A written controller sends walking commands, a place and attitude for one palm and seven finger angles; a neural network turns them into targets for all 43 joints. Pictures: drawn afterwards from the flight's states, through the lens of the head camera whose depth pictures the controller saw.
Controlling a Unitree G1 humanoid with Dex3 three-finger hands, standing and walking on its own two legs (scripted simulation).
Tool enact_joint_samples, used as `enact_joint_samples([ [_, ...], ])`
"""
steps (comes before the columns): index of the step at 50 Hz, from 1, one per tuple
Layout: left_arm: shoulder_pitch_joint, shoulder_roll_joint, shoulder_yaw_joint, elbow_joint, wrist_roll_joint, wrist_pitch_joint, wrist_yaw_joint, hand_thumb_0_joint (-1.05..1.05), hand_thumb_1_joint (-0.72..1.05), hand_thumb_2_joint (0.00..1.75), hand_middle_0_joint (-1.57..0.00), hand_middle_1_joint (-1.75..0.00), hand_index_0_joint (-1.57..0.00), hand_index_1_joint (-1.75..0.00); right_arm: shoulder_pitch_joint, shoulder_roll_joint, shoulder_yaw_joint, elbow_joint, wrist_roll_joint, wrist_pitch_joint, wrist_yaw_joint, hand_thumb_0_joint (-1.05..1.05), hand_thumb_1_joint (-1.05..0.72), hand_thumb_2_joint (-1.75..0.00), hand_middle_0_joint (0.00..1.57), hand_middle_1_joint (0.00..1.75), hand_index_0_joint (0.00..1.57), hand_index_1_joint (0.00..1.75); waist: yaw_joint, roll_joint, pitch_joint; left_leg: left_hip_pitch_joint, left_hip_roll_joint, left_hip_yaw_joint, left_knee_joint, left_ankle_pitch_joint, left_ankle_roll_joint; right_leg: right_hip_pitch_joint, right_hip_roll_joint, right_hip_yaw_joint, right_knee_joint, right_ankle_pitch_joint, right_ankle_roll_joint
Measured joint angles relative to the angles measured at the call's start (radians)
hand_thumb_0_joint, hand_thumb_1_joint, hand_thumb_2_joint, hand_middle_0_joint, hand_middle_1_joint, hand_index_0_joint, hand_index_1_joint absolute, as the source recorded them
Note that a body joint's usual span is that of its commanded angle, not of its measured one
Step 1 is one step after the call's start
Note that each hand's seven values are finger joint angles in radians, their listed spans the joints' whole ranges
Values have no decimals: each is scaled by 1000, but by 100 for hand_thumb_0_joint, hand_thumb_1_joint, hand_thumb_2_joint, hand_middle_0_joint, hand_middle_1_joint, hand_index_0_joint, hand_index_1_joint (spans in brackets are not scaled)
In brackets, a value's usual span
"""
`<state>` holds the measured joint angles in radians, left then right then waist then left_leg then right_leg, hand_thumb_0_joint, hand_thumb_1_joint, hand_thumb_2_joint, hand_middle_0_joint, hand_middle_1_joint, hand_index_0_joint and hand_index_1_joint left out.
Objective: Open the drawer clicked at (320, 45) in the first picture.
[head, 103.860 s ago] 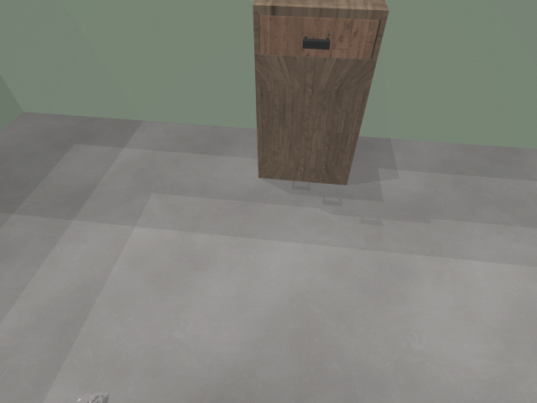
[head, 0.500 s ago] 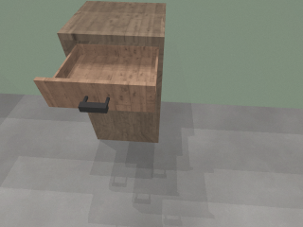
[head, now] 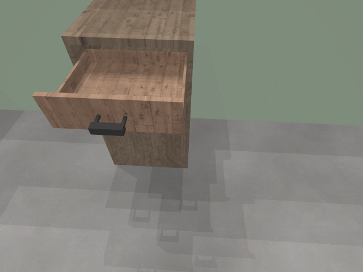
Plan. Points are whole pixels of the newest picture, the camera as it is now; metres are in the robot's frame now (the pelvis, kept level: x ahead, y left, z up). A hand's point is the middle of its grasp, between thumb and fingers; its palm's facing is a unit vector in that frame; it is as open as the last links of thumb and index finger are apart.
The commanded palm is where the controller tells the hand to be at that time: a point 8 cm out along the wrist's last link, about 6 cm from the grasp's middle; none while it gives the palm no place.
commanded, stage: look to check the result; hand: left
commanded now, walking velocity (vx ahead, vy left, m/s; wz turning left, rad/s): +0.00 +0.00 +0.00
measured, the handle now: (109, 123) +0.52 +0.25 -0.01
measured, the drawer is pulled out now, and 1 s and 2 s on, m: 0.30 0.30 0.30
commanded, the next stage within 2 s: stand and wait in 0.16 s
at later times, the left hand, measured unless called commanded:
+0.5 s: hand out of the picture +0.01 +0.17 -0.18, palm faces +0.03 -0.98 -0.19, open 7.4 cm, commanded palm none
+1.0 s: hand out of the picture +0.02 +0.17 -0.17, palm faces +0.04 -0.98 -0.20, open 7.4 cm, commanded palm none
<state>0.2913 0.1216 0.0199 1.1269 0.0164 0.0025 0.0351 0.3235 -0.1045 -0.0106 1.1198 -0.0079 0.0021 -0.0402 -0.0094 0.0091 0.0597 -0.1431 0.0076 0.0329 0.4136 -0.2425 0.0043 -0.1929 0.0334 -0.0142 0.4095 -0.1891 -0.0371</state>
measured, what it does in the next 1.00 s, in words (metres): stands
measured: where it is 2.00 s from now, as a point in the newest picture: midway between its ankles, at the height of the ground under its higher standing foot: outside the picture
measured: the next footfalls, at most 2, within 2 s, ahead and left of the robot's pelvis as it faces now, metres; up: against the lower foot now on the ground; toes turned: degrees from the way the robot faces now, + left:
none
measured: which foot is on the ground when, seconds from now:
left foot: down 0.00-1.00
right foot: down 0.00-1.00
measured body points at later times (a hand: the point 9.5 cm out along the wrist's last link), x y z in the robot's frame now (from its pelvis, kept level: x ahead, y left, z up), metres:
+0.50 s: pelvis +0.01 +0.00 +0.00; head +0.03 +0.00 +0.45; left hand +0.01 +0.22 -0.16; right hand -0.01 -0.21 -0.16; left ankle -0.01 +0.12 -0.74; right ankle +0.02 -0.10 -0.74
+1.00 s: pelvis +0.02 +0.00 +0.00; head +0.03 -0.01 +0.45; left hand +0.02 +0.22 -0.16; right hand +0.00 -0.21 -0.16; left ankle -0.01 +0.12 -0.74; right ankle +0.02 -0.10 -0.74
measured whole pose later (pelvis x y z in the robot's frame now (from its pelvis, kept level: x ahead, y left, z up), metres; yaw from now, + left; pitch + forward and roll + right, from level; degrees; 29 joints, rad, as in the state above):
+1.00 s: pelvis +0.02 +0.00 +0.00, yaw +0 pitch -2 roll +0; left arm 0.26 0.14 0.02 1.13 0.02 0.00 0.03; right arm 0.30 -0.12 -0.01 1.13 -0.01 0.00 -0.04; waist -0.01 0.01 0.06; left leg -0.10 0.01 0.03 0.38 -0.25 0.00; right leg -0.16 0.04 -0.02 0.39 -0.20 -0.04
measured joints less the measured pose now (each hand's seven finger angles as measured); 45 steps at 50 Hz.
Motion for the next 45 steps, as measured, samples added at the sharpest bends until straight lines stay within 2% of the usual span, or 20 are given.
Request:
enact_joint_samples([
  [45, -24, 14, 4, 1, -1, -5, 0, 0, 91, 90, -20, -30, -20, -30, -24, -14, -2, 7, 1, -6, -2, 1, -91, -90, 20, 30, 19, 30, 0, -2, 1, 36, 1, -3, -33, -6, -4, 29, 1, -2, -17, -15, -2],
])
